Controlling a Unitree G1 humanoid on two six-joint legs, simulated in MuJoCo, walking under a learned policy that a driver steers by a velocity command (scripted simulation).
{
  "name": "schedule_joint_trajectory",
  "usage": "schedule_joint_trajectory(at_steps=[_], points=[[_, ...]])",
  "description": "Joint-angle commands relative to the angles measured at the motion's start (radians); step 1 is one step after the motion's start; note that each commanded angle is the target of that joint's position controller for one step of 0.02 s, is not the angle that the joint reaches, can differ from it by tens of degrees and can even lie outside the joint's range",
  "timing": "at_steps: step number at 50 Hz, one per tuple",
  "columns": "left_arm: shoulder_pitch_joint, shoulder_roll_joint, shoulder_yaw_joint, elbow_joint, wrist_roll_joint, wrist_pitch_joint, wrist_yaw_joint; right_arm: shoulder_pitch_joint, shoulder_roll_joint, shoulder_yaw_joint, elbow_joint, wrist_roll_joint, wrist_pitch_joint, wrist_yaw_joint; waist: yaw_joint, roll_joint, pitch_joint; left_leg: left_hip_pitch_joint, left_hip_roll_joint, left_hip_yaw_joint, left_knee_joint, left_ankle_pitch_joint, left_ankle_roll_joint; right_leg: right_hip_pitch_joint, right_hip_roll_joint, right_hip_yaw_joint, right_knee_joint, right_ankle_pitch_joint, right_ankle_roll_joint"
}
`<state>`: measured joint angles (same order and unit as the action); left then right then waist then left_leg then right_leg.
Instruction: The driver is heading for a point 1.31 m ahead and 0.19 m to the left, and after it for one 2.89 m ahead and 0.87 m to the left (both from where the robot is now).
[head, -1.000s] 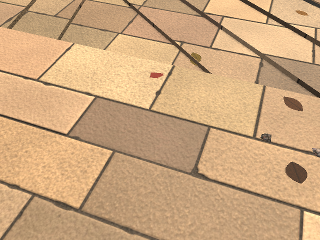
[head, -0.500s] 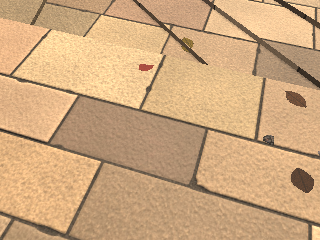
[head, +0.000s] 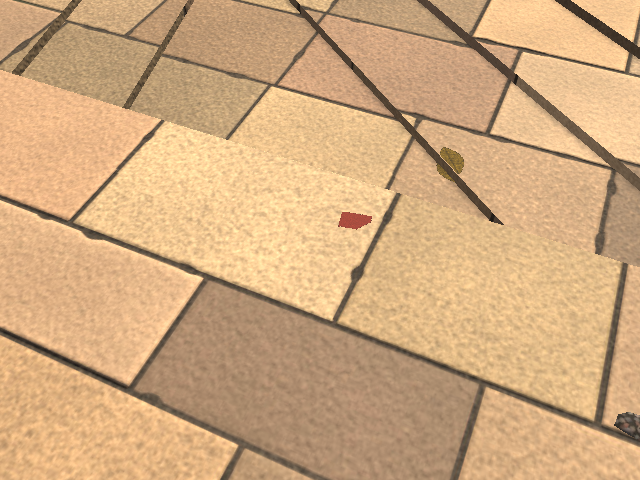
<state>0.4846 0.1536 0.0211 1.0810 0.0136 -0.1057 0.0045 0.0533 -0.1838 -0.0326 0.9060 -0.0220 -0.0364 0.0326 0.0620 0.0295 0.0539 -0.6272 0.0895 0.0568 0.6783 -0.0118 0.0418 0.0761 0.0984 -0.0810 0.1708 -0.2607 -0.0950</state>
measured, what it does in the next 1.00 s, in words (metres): walks ahead: left foot, then right foot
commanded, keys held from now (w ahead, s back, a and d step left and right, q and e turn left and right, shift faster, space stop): w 0.48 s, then no key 0.52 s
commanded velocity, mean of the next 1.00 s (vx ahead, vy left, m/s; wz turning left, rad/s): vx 0.34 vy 0.00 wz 0.00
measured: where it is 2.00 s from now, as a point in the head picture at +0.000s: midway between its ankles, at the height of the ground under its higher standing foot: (359, 376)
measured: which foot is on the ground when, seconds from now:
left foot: up 0.00-0.10, down 0.12-0.68, up 0.70-1.00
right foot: down 0.00-0.12, up 0.14-0.64, down 0.66-1.00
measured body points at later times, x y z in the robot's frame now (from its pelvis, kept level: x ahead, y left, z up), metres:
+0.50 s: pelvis +0.28 +0.04 +0.00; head +0.31 +0.05 +0.45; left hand +0.42 +0.27 -0.13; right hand +0.20 -0.19 -0.14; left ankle +0.21 +0.10 -0.74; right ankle +0.43 -0.11 -0.68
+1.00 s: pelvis +0.43 +0.00 +0.00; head +0.45 +0.00 +0.45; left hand +0.45 +0.23 -0.15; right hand +0.46 -0.22 -0.17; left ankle +0.44 +0.14 -0.73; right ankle +0.50 -0.06 -0.74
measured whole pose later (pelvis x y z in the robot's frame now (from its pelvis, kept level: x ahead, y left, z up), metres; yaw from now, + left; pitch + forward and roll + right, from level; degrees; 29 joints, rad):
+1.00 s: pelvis +0.43 +0.00 +0.00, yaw +0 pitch -1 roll +0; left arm 0.29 0.15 0.01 1.04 0.02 -0.04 0.02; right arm 0.25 -0.15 -0.02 1.06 -0.02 0.02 -0.03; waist 0.01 0.02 0.03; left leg -0.30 0.04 -0.01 0.64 -0.35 0.01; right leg -0.27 0.06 -0.12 0.40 -0.12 -0.10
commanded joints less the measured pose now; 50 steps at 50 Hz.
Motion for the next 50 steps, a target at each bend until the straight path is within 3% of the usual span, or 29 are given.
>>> schedule_joint_trajectory(at_steps=[1, 4, 5, 6, 7, 8, 9, 10, 11, 13, 15, 18, 21, 24, 26, 29, 31, 32, 33, 34, 35, 36, 37, 38, 39, 40, 42, 47, 50], points=[[0.085, 0.134, 0.020, -0.008, 0.008, -0.005, 0.012, -0.120, -0.047, -0.005, -0.089, 0.002, -0.019, -0.002, 0.000, -0.100, 0.061, -0.013, -0.045, 0.039, -0.077, -0.017, 0.024, 0.024, -0.293, 0.119, 0.008, 0.604, -0.097], [0.041, 0.161, 0.027, -0.011, 0.014, -0.003, 0.020, -0.018, -0.078, -0.020, -0.070, 0.000, -0.032, -0.014, -0.067, -0.117, 0.007, 0.155, -0.106, 0.057, -0.136, -0.138, 0.076, 0.068, -0.311, 0.094, 0.162, 0.923, -0.078], [0.028, 0.170, 0.029, -0.011, 0.015, 0.001, 0.020, 0.103, -0.097, -0.032, -0.031, -0.001, -0.039, -0.022, -0.117, -0.115, -0.055, 0.283, -0.137, 0.064, -0.174, -0.148, 0.096, 0.067, -0.299, 0.083, 0.298, 0.993, -0.067], [0.008, 0.169, 0.029, -0.018, 0.007, 0.004, 0.018, 0.272, -0.123, -0.048, 0.024, -0.012, -0.048, -0.031, -0.190, -0.094, -0.140, 0.506, -0.118, 0.043, -0.230, -0.093, 0.123, -0.029, -0.266, 0.055, 0.492, 0.893, -0.049], [0.008, 0.132, 0.017, -0.052, -0.003, 0.003, 0.014, 0.446, -0.210, -0.072, 0.056, -0.038, -0.053, -0.042, -0.239, 0.002, -0.268, 0.765, 0.112, -0.203, -0.228, -0.165, 0.173, -0.243, -0.211, 0.019, 0.795, 0.516, -0.033], [0.144, 0.040, 0.007, -0.053, -0.041, 0.007, 0.001, 0.451, -0.276, -0.089, 0.059, -0.039, -0.045, -0.032, -0.161, 0.218, -0.360, 0.983, 0.362, -0.701, -0.348, -0.193, 0.329, -0.600, -0.013, 0.020, 1.146, -0.266, 0.004], [0.050, 0.137, 0.031, -0.054, -0.013, 0.013, 0.005, 0.360, -0.218, -0.080, 0.049, -0.001, -0.035, -0.022, -0.145, 0.036, -0.266, 0.880, 0.298, -0.681, -0.403, -0.302, 0.289, -0.685, -0.076, 0.142, 1.192, -0.198, -0.014], [-0.047, 0.136, 0.034, -0.089, -0.007, 0.008, 0.000, 0.257, -0.159, -0.061, 0.032, 0.008, -0.037, -0.018, -0.114, 0.014, -0.122, 0.724, 0.264, -0.521, -0.436, -0.276, 0.251, -0.706, -0.117, 0.138, 1.146, -0.099, -0.015], [-0.086, 0.119, 0.034, -0.096, -0.004, 0.006, -0.002, 0.215, -0.110, -0.048, 0.032, 0.003, -0.046, -0.015, -0.089, -0.025, -0.057, 0.613, 0.220, -0.421, -0.472, -0.163, 0.221, -0.674, -0.147, 0.133, 1.093, -0.043, -0.012], [-0.070, 0.086, 0.033, -0.090, 0.020, 0.030, -0.012, 0.225, -0.055, -0.029, 0.060, 0.006, -0.059, -0.024, -0.038, 0.002, -0.027, 0.498, 0.144, -0.275, -0.504, -0.042, 0.167, -0.588, -0.181, 0.124, 1.008, -0.010, 0.006], [-0.074, 0.068, 0.033, -0.094, 0.024, 0.048, -0.023, 0.287, -0.068, -0.028, 0.088, 0.009, -0.073, -0.029, -0.025, 0.013, -0.025, 0.482, 0.123, -0.220, -0.516, 0.061, 0.164, -0.580, -0.181, 0.102, 0.971, 0.002, 0.024], [-0.189, 0.078, 0.035, -0.135, 0.026, 0.064, -0.032, 0.343, -0.105, -0.031, 0.105, 0.012, -0.078, -0.031, -0.033, 0.021, 0.013, 0.490, 0.103, -0.163, -0.549, 0.093, 0.158, -0.680, -0.203, 0.071, 0.893, 0.088, 0.048], [-0.330, 0.087, 0.033, -0.184, 0.018, 0.065, -0.035, 0.399, -0.097, -0.024, 0.114, 0.012, -0.075, -0.031, -0.064, 0.027, 0.040, 0.526, 0.082, -0.128, -0.563, 0.159, 0.144, -0.747, -0.209, 0.044, 0.756, 0.186, 0.067], [-0.438, 0.073, 0.022, -0.219, 0.009, 0.061, -0.036, 0.449, -0.098, -0.018, 0.126, 0.011, -0.075, -0.033, -0.093, 0.035, 0.047, 0.569, 0.072, -0.095, -0.555, 0.232, 0.130, -0.726, -0.185, 0.013, 0.592, 0.253, 0.070], [-0.470, 0.060, 0.014, -0.225, 0.007, 0.056, -0.031, 0.473, -0.091, -0.012, 0.138, 0.008, -0.073, -0.039, -0.101, 0.033, 0.056, 0.599, 0.068, -0.056, -0.509, 0.416, 0.118, -0.681, -0.153, -0.016, 0.498, 0.270, 0.060], [-0.452, 0.065, 0.011, -0.216, 0.007, 0.042, -0.017, 0.484, -0.092, -0.008, 0.155, -0.001, -0.067, -0.049, -0.095, 0.065, 0.030, 0.653, 0.078, -0.037, -0.405, 0.618, 0.105, -0.585, -0.106, -0.028, 0.426, 0.241, 0.031], [-0.321, 0.101, 0.024, -0.170, 0.012, 0.027, -0.005, 0.444, -0.108, -0.011, 0.151, -0.001, -0.066, -0.057, -0.040, 0.083, -0.024, 0.682, 0.081, -0.049, -0.272, 0.729, 0.092, -0.453, -0.066, -0.015, 0.374, 0.198, -0.002], [-0.206, 0.115, 0.033, -0.127, 0.018, 0.013, 0.000, 0.418, -0.117, -0.014, 0.150, 0.007, -0.063, -0.059, 0.016, 0.056, -0.067, 0.680, 0.059, -0.039, -0.133, 0.687, 0.075, -0.338, -0.055, -0.015, 0.270, 0.280, -0.018], [-0.101, 0.157, 0.044, -0.094, 0.035, -0.003, 0.007, 0.424, -0.110, -0.011, 0.143, 0.021, -0.064, -0.060, 0.047, 0.012, -0.136, 0.571, 0.020, -0.024, 0.036, 0.470, 0.050, -0.144, -0.143, 0.047, 0.246, 0.577, -0.037], [0.001, 0.235, 0.061, -0.081, 0.056, -0.007, 0.007, 0.525, -0.038, 0.004, 0.131, 0.050, -0.060, -0.065, 0.026, -0.152, -0.294, 0.340, -0.080, 0.033, 0.367, -0.163, 0.018, 0.157, -0.441, 0.293, 0.373, 1.151, -0.147], [-0.009, 0.215, 0.056, -0.085, 0.004, 0.007, -0.003, 0.634, -0.026, -0.001, 0.168, 0.081, -0.043, -0.067, -0.006, -0.205, -0.459, 0.246, -0.173, -0.062, 0.569, -0.645, 0.004, 0.243, -0.566, 0.485, 0.352, 1.344, -0.290], [-0.103, 0.181, 0.049, -0.112, -0.021, 0.020, -0.007, 0.566, -0.071, -0.015, 0.169, 0.043, -0.026, -0.068, -0.025, -0.093, -0.370, 0.234, -0.127, -0.124, 0.581, -0.579, -0.003, 0.087, -0.510, 0.413, 0.278, 1.133, -0.275], [-0.204, 0.126, 0.032, -0.124, -0.019, 0.026, -0.002, 0.468, -0.057, -0.015, 0.146, 0.012, -0.019, -0.063, -0.044, -0.088, -0.213, 0.200, -0.102, -0.114, 0.546, -0.529, -0.009, -0.068, -0.459, 0.346, 0.209, 0.930, -0.240], [-0.244, 0.079, 0.014, -0.124, -0.013, 0.028, 0.006, 0.420, -0.043, -0.016, 0.140, -0.006, -0.011, -0.058, -0.068, -0.066, -0.118, 0.223, -0.070, -0.116, 0.472, -0.485, -0.015, -0.199, -0.411, 0.281, 0.151, 0.816, -0.196], [-0.261, 0.060, 0.005, -0.120, -0.011, 0.030, 0.015, 0.407, -0.033, -0.017, 0.137, -0.016, 0.004, -0.052, -0.092, -0.078, -0.080, 0.277, -0.053, -0.113, 0.395, -0.454, -0.022, -0.292, -0.368, 0.225, 0.115, 0.746, -0.161], [-0.260, 0.059, 0.001, -0.112, -0.005, 0.031, 0.020, 0.436, -0.010, -0.012, 0.154, -0.019, 0.020, -0.049, -0.112, -0.087, -0.080, 0.351, -0.059, -0.094, 0.349, -0.426, -0.028, -0.355, -0.339, 0.182, 0.102, 0.717, -0.137], [-0.246, 0.085, 0.002, -0.103, 0.006, 0.025, 0.018, 0.460, 0.017, -0.004, 0.174, -0.008, 0.043, -0.052, -0.130, -0.095, -0.104, 0.414, -0.070, -0.070, 0.253, -0.408, -0.035, -0.389, -0.312, 0.144, 0.093, 0.661, -0.124], [-0.206, 0.121, 0.006, -0.087, 0.009, 0.047, 0.016, 0.347, -0.017, 0.001, 0.168, -0.002, 0.069, -0.069, -0.090, -0.140, -0.080, 0.424, -0.064, -0.046, 0.025, -0.355, -0.032, -0.412, -0.296, 0.192, 0.017, 0.067, -0.096], [-0.214, 0.120, 0.007, -0.083, -0.003, 0.072, 0.019, 0.345, -0.005, 0.009, 0.184, -0.001, 0.062, -0.067, -0.099, -0.111, -0.029, 0.488, -0.068, -0.025, -0.125, -0.273, -0.022, -0.470, -0.291, 0.222, 0.001, -0.181, -0.065]])
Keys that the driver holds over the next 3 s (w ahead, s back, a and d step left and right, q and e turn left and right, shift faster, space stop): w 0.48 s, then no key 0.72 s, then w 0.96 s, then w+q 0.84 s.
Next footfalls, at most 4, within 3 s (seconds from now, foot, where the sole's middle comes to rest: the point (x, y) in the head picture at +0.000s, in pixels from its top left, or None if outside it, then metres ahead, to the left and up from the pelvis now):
0.12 left None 0.25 0.10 -0.78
0.66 right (386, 446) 0.54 -0.06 -0.78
1.04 left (289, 468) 0.48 0.14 -0.78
1.96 left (329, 300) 0.89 0.08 -0.78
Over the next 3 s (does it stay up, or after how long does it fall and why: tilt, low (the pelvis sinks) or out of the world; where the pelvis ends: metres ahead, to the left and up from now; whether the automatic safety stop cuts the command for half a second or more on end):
stays up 1.22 0.05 -0.01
